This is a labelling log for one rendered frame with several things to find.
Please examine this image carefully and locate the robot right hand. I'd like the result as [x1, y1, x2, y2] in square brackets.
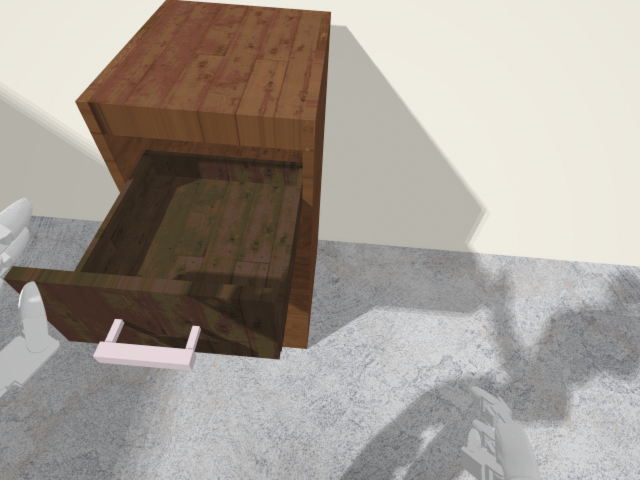
[461, 386, 541, 480]

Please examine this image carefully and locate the drawer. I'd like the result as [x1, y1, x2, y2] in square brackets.
[4, 150, 303, 360]

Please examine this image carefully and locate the robot left hand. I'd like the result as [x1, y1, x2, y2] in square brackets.
[0, 198, 60, 397]

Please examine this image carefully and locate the cabinet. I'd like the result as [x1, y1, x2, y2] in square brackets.
[75, 0, 331, 349]

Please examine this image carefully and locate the handle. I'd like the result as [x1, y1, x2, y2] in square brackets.
[93, 319, 201, 371]

